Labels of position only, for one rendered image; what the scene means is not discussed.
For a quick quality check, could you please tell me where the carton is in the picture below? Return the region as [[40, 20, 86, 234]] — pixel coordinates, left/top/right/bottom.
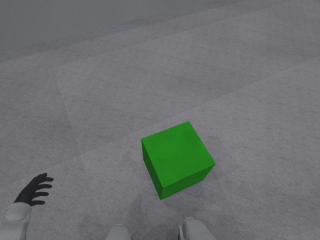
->
[[141, 121, 216, 200]]

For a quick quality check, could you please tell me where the right robot shin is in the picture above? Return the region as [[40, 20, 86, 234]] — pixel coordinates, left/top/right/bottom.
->
[[184, 217, 194, 221]]

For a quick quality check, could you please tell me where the left robot forearm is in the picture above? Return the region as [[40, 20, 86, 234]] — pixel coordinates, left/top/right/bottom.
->
[[0, 202, 32, 240]]

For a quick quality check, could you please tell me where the robot left hand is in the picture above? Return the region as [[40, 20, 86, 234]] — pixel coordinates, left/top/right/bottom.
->
[[14, 173, 54, 206]]

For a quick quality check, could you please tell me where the right robot thigh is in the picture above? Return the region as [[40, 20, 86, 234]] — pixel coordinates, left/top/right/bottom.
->
[[178, 219, 216, 240]]

